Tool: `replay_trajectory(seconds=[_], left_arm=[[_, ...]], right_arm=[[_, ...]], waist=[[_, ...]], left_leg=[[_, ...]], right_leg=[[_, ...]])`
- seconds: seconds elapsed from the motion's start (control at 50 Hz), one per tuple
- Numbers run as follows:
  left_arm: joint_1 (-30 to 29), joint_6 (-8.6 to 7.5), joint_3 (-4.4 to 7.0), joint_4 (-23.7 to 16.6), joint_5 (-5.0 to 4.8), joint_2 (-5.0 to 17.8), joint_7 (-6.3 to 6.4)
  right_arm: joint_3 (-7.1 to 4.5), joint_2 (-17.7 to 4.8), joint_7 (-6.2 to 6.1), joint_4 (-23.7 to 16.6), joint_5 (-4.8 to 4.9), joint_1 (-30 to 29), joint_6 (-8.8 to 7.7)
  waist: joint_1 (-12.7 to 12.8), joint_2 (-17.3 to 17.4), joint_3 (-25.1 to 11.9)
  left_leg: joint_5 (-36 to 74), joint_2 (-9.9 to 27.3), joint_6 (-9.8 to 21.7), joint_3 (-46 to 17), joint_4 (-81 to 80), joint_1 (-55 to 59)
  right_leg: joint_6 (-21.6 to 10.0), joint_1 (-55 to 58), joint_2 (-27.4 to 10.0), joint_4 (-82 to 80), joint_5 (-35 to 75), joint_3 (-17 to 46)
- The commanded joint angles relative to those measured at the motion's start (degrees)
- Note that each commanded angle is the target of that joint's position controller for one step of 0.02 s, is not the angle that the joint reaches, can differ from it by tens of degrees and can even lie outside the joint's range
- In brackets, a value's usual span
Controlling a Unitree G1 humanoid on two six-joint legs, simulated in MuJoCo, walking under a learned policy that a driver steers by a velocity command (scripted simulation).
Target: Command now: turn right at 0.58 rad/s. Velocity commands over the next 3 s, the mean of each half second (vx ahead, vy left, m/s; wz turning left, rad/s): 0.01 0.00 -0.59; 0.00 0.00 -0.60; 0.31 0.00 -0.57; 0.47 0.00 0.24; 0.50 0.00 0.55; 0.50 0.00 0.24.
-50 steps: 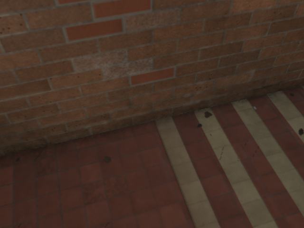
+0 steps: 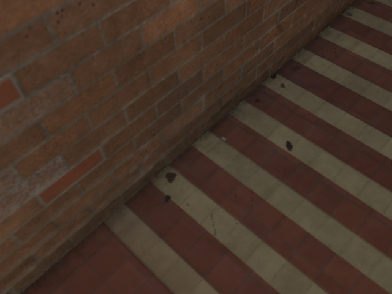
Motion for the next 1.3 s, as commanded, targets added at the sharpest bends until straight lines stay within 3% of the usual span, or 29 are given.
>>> replay_trajectory(seconds=[0.02, 0.06, 0.08, 0.1, 0.12, 0.14, 0.16, 0.2, 0.32, 0.42, 0.44, 0.46, 0.48, 0.5, 0.52, 0.54, 0.56, 0.6, 0.72, 0.84, 0.92, 0.94, 0.96, 0.98, 1.0, 1.04, 1.06, 1.16, 1.3], left_arm=[[-2.01, -0.05, 2.19, -4.25, -0.01, 10.15, 0.27], [-3.21, 0.63, 1.61, -5.25, -0.12, 8.91, 0.48], [-2.0, 0.93, 0.92, -5.78, 0.05, 6.8, 0.59], [0.11, 0.81, -0.07, -6.57, 0.44, 2.71, 0.37], [0.77, 0.26, 0.86, -7.26, 0.68, 6.36, 0.07], [2.68, -0.04, 2.11, -5.78, 0.22, 10.59, -0.37], [3.74, 0.14, 2.64, -4.44, -0.27, 11.42, -0.5], [3.16, 1.39, 2.03, -4.1, 0.14, 8.36, 0.11], [-2.99, 0.99, -0.23, -8.93, -0.71, 3.82, -1.48], [1.93, 1.61, 0.96, -8.32, -0.69, 5.65, -3.06], [4.26, 1.72, 1.45, -7.4, -0.56, 5.88, -2.99], [6.62, 2.03, 2.28, -7.01, -1.06, 7.28, -2.23], [9.08, 2.08, 3.88, -7.66, -1.0, 13.74, -0.97], [8.58, 0.81, 3.85, -9.22, 1.48, 16.63, -1.43], [8.29, -0.53, 3.29, -8.98, 1.76, 13.81, -1.91], [5.34, -1.35, 2.75, -8.89, 1.09, 12.02, -1.94], [2.58, -1.46, 2.39, -9.21, 0.21, 10.27, -1.64], [0.55, -1.16, 1.45, -9.79, -0.19, 8.48, -0.94], [2.39, -0.76, 1.66, -9.96, -0.24, 9.3, 0.21], [1.35, 0.16, 1.91, -10.9, -0.22, 10.18, -0.31], [-1.18, 1.12, 1.51, -11.95, -1.24, 9.37, -0.07], [0.27, 1.19, 1.01, -12.15, -1.17, 7.56, 0.12], [3.85, 1.0, 0.32, -12.58, -0.82, 4.47, -0.03], [3.31, 0.44, 1.67, -12.97, -0.68, 8.65, -0.04], [4.76, 0.38, 2.77, -12.0, -0.5, 11.82, -0.15], [4.91, 1.16, 2.6, -10.56, -0.64, 9.69, -0.32], [3.97, 1.27, 2.17, -10.95, -0.62, 8.41, -0.66], [-2.23, -0.4, 0.67, -14.44, -0.97, 4.88, -1.98], [-1.47, -1.44, -0.45, -15.5, -1.06, 3.31, -3.74]], right_arm=[[-1.24, -5.9, 0.49, -2.56, 0.38, 2.36, -1.31], [-1.54, -6.44, 0.88, -1.39, 0.51, 6.56, -2.03], [-2.15, -9.05, 0.76, -1.04, -0.22, 8.73, -2.11], [-2.83, -13.49, 0.25, -2.0, -1.94, 7.12, -1.56], [-2.69, -13.03, 0.47, -2.81, -4.34, 5.72, -1.59], [-1.91, -10.25, 0.28, -4.46, -4.0, 2.96, -1.69], [-1.4, -7.85, 0.02, -5.0, -2.92, 1.03, -1.61], [-1.2, -7.27, -0.33, -5.34, -0.8, 0.44, -1.44], [-2.51, -11.1, -1.58, -4.49, -1.01, 4.3, 0.67], [-3.44, -12.12, -0.59, -4.15, 0.89, 3.31, 1.03], [-3.24, -11.05, -0.47, -3.69, 1.26, 3.85, 0.88], [-2.61, -8.13, 0.03, -2.14, 1.14, 7.65, 0.51], [-1.32, -4.14, 0.69, -3.65, -1.61, 7.58, 0.28], [-1.35, -4.49, 0.17, -7.54, -1.58, 1.46, -0.18], [-2.25, -7.59, -0.25, -7.74, -0.29, -0.8, -0.16], [-2.59, -8.06, -0.22, -7.52, 0.32, -0.08, 0.03], [-2.96, -8.25, -0.64, -6.13, -0.03, 1.27, 0.17], [-3.34, -8.55, -0.77, -5.89, -0.65, 2.64, 0.27], [-2.45, -5.28, -0.1, -7.49, -0.45, 1.93, -0.23], [-2.44, -5.6, 1.08, -8.71, 0.15, 2.05, -1.28], [-2.85, -5.68, 1.98, -8.08, 0.22, 7.06, -2.22], [-3.56, -8.32, 1.79, -7.95, -0.43, 8.74, -2.16], [-4.38, -13.18, 1.3, -8.78, -1.43, 6.87, -1.52], [-4.06, -11.83, 1.47, -9.36, -2.86, 6.89, -1.45], [-3.22, -9.1, 1.21, -10.48, -2.27, 5.2, -1.57], [-2.47, -6.36, 0.4, -10.85, -0.4, 3.55, -1.48], [-2.28, -6.34, -0.03, -10.68, 0.16, 4.43, -1.55], [-2.93, -8.29, -0.5, -10.38, -0.34, 11.36, -2.17], [-4.19, -11.13, 1.79, -10.44, 0.99, 11.16, -3.25]], waist=[[-0.84, -11.42, -9.45], [-3.3, -11.78, -9.89], [-3.1, -8.41, -10.66], [-0.24, 6.53, -10.17], [-0.21, 13.56, -8.96], [0.85, 9.28, -9.03], [1.33, 7.08, -7.78], [0.41, 7.0, -5.29], [-3.89, 10.69, -6.52], [-1.72, 10.91, -6.41], [-0.6, 9.12, -6.74], [-0.3, 2.93, -7.67], [-0.79, -13.99, -8.12], [1.16, -17.01, -10.36], [2.47, -10.12, -10.75], [0.58, -9.12, -8.6], [-0.7, -6.7, -7.64], [-1.95, -8.74, -7.31], [-0.85, -8.94, -7.84], [-0.1, -9.7, -7.39], [-3.34, -9.16, -8.51], [-2.97, -5.44, -9.78], [0.99, 9.91, -9.46], [-0.46, 14.55, -7.9], [0.13, 9.28, -7.44], [-0.09, 7.7, -4.54], [-1.24, 8.6, -3.15], [-5.95, 7.96, -2.65], [-4.76, 7.93, -0.9]], left_leg=[[1.87, -1.69, 0.66, 1.07, -7.68, 4.95], [8.96, -0.66, 2.1, 1.45, -19.45, 12.1], [11.8, 5.72, 4.33, -2.44, -22.62, 18.14], [22.19, 18.57, 10.71, -15.87, -24.7, 22.98], [30.71, 26.42, 20.02, -26.37, -25.93, 19.65], [31.51, 25.84, 21.07, -21.86, -25.11, 18.97], [30.11, 21.57, 18.08, -14.44, -23.83, 18.73], [28.06, 16.88, 15.12, -6.65, -23.17, 19.44], [29.09, 16.78, 16.2, 1.68, -23.74, 21.77], [23.82, 18.35, 12.78, 4.68, -19.34, 18.73], [20.49, 17.38, 10.45, 6.35, -15.62, 16.4], [14.18, 15.35, 6.82, 9.57, -8.09, 10.76], [-10.18, 8.61, 1.32, 14.68, 10.38, -5.11], [-20.71, 2.02, -0.1, 6.62, 22.72, -13.28], [-17.57, 3.51, 0.65, 2.05, 27.81, -13.61], [-11.94, 4.35, 1.87, 0.96, 27.08, -13.44], [-7.56, 5.06, 2.17, 0.5, 25.05, -12.97], [-2.54, 3.83, 1.67, 0.6, 24.22, -9.65], [0.94, 1.12, 0.22, -0.28, 9.62, -6.72], [-1.1, -1.26, 0.88, -0.72, -1.37, 0.91], [9.2, -1.26, 3.01, 0.36, -19.07, 11.6], [14.47, 5.1, 5.24, -3.92, -21.91, 18.39], [25.21, 17.2, 11.73, -16.47, -23.01, 23.2], [29.65, 24.25, 20.43, -25.11, -24.75, 19.66], [21.54, 23.48, 20.62, -21.68, -25.37, 19.02], [-0.51, 16.22, 15.18, -13.83, -27.36, 19.86], [-3.98, 15.79, 14.76, -12.74, -28.55, 20.78], [-5.57, 16.54, 15.29, -7.49, -32.04, 25.64], [0.1, 17.56, 14.39, 2.66, -31.83, 17.82]], right_leg=[[-9.14, 7.55, -12.42, -5.56, 8.01, 16.07], [-6.12, 6.44, -9.41, -2.0, 6.55, 16.4], [-3.47, 1.96, -6.81, 2.73, 0.45, 14.17], [-0.34, -8.24, 1.5, 16.03, -16.46, 4.77], [2.21, -14.88, 3.18, 30.13, -29.16, 1.19], [2.9, -15.08, 0.33, 38.79, -26.08, 2.78], [3.61, -15.43, -0.34, 41.72, -22.12, 1.72], [5.9, -17.4, -1.77, 42.53, -16.82, -0.57], [7.82, -9.81, -4.89, 23.22, -14.04, -7.62], [3.79, 1.21, -4.19, 6.73, -7.07, -11.97], [1.96, 6.09, -2.92, 1.29, -3.12, -12.41], [-0.59, 14.05, -3.58, -3.5, 4.66, -8.82], [-6.3, 23.77, -17.72, -5.03, 25.43, 10.93], [-18.31, 19.53, -26.77, -6.04, 29.67, 24.26], [-18.24, 18.68, -24.29, -7.18, 25.06, 20.4], [-14.86, 16.51, -20.89, -7.43, 19.48, 15.19], [-11.71, 15.04, -17.77, -7.45, 12.98, 12.52], [-10.62, 11.22, -15.51, -7.82, 13.77, 10.66], [-11.13, 11.97, -13.94, -7.27, 7.93, 13.03], [-11.19, 8.89, -13.08, -5.27, 7.57, 19.58], [-7.49, 7.66, -9.6, -0.56, 9.78, 21.47], [-4.43, 2.9, -6.74, 3.98, 1.73, 18.71], [-0.55, -6.97, 1.94, 15.88, -17.44, 7.63], [2.22, -13.04, 3.86, 28.8, -29.03, 2.41], [3.35, -14.37, 0.1, 36.7, -24.63, 2.42], [4.63, -18.69, -2.21, 39.69, -15.52, 0.29], [5.29, -21.49, -3.07, 40.9, -12.97, -0.52], [6.51, -23.89, -5.96, 31.81, -9.24, -4.88], [2.88, -9.33, -7.32, 15.51, -8.74, -10.01]])
Next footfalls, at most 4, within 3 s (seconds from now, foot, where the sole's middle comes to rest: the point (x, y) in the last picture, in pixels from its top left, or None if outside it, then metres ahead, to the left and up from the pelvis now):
0.08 left None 0.07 0.14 -0.78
0.46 right None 0.01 -0.14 -0.78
0.94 left None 0.12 0.06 -0.78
1.40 right None -0.01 -0.23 -0.78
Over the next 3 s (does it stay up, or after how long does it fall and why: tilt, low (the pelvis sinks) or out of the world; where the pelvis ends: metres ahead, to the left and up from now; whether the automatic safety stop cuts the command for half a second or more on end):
stays up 0.69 -0.64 -0.01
